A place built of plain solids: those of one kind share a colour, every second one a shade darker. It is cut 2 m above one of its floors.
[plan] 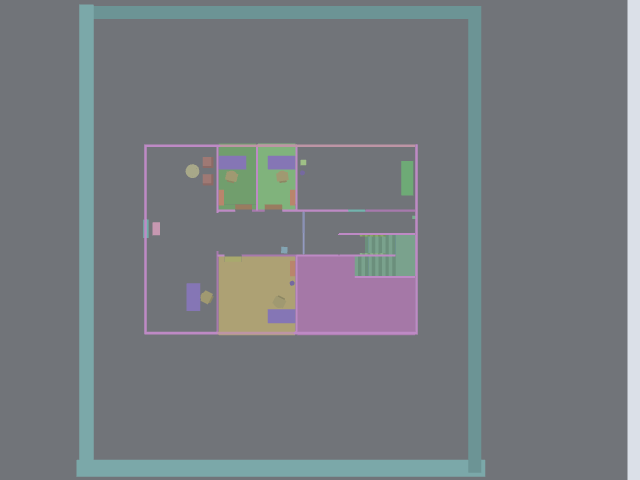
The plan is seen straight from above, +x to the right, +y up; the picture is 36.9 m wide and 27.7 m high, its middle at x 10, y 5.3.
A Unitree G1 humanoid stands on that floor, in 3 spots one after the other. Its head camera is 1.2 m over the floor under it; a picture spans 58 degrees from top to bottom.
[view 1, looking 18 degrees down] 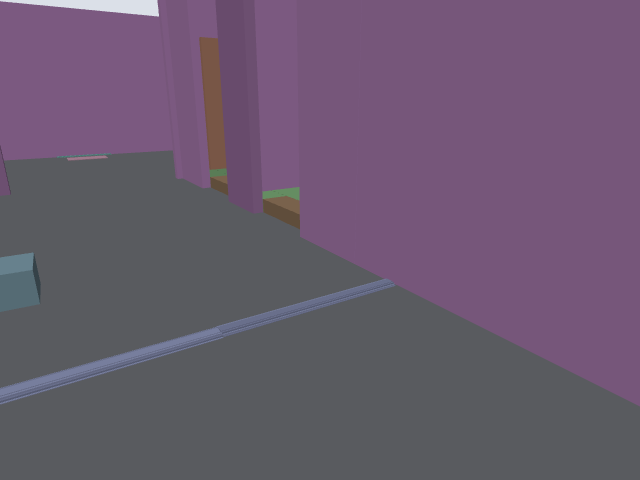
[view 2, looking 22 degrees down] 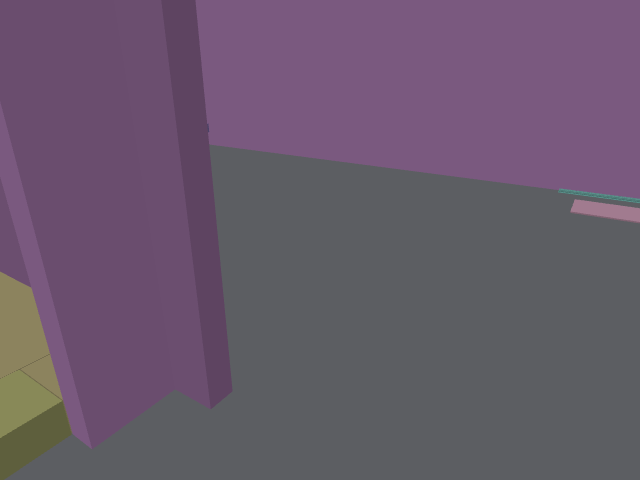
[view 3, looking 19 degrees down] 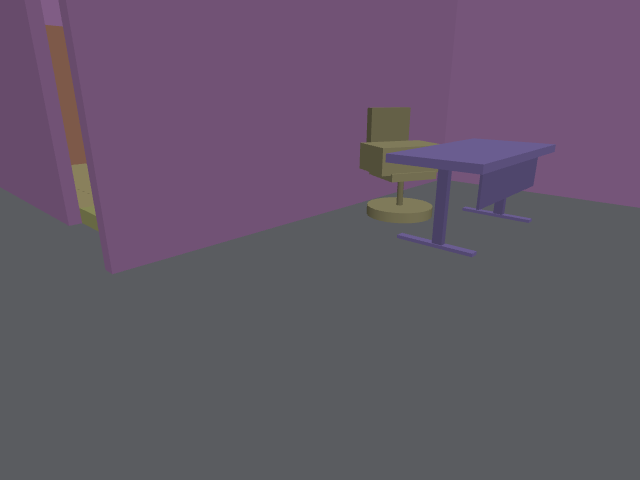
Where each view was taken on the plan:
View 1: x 11.09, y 5.03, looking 147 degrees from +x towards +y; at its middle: wall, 3.69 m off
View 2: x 4.99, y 5.70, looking -147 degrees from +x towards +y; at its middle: ground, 3.20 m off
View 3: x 1.10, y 5.70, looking -47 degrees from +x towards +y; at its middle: ground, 3.69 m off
